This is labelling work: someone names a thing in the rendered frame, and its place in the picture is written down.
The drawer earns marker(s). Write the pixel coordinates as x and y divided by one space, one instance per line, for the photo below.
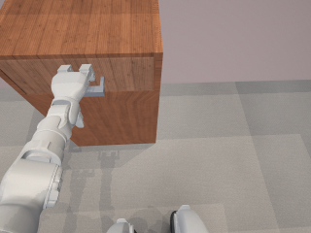
34 76

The robot left forearm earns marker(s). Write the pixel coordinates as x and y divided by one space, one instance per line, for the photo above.
51 137

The robot left upper arm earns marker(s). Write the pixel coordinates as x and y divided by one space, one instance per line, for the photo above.
31 187

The left robot shin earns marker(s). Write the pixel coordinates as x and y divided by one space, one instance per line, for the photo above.
121 220

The robot right thigh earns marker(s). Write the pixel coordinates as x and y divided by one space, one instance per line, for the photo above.
188 221

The robot left hand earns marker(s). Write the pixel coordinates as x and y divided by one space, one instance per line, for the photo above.
67 83

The cabinet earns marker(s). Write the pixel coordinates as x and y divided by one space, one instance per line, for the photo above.
72 29

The handle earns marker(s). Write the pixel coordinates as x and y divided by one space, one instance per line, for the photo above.
96 90

